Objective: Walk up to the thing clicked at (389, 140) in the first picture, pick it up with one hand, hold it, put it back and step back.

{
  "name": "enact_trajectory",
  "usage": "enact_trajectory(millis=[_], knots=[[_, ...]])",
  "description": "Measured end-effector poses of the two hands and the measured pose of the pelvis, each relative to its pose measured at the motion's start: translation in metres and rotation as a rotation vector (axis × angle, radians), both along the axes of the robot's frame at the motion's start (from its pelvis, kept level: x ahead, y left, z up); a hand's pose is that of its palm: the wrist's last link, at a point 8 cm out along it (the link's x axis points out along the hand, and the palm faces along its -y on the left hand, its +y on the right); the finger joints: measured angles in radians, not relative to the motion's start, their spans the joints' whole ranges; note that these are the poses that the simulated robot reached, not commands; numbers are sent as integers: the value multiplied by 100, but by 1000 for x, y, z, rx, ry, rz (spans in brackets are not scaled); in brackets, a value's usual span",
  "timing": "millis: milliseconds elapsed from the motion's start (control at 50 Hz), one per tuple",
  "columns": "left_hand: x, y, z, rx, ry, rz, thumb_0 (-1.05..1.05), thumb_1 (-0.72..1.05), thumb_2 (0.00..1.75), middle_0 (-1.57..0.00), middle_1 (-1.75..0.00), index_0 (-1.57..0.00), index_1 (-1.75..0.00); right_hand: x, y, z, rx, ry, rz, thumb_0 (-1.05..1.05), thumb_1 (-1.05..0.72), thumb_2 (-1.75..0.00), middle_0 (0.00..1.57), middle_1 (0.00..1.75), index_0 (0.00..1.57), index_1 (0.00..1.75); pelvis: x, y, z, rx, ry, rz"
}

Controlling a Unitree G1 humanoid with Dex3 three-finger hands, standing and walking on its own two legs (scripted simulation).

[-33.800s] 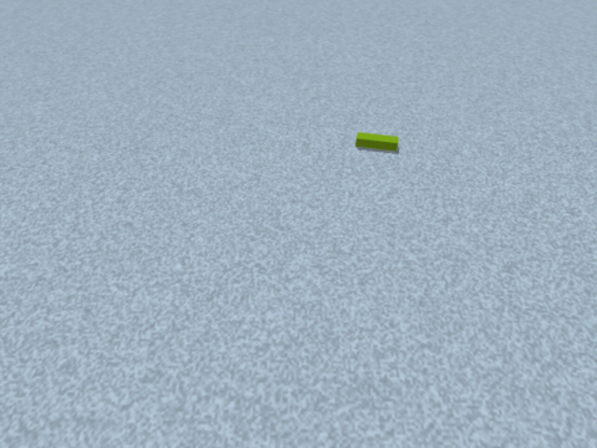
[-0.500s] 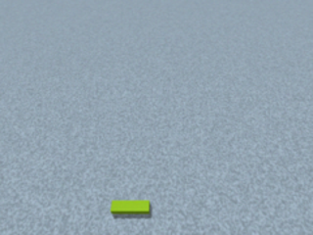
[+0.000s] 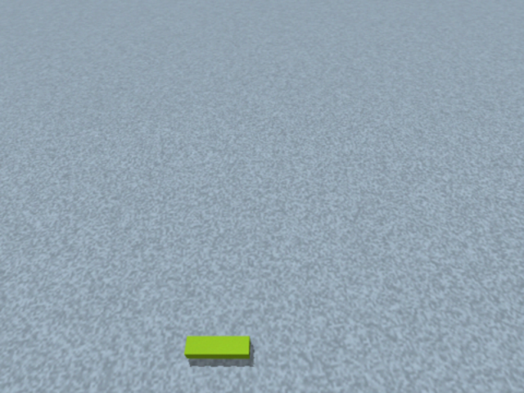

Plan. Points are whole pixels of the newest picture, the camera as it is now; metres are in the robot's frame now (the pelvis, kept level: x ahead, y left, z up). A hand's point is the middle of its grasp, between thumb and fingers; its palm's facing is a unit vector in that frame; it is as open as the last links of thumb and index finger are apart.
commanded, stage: stand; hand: left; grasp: from above
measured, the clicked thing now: (218, 347) +0.42 +0.20 -0.76
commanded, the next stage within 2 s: step back in 0.52 s
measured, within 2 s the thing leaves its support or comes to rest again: neither
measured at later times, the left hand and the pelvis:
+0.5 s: hand out of the picture +0.07 +0.25 -0.16, palm faces +0.00 -0.94 -0.34, open 7.4 cm; pelvis +0.00 +0.00 +0.00, yaw +0 degrees
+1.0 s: hand out of the picture +0.07 +0.31 -0.18, palm faces -0.04 -0.93 -0.36, open 7.4 cm; pelvis -0.07 +0.05 -0.02, yaw -1 degrees
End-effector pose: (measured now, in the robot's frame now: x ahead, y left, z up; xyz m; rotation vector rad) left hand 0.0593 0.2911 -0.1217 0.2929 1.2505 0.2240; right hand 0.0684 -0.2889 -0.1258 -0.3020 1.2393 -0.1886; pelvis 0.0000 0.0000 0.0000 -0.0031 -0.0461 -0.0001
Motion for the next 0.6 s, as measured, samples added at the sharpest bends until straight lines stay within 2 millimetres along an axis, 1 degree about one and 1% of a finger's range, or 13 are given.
enact_trajectory(millis=[520,600], knots=[[5,-2,2,2,-18,-12,0,90,90,-20,-30,-20,-30,2,-6,2,-4,-10,7,0,-90,-90,20,30,20,30,1,-4,0,1,-1,1],[3,4,0,10,-27,11,0,90,89,-20,-30,-20,-30,2,-10,0,-8,-13,-1,0,-90,-90,20,30,21,30,-9,-3,-4,-7,5,5]])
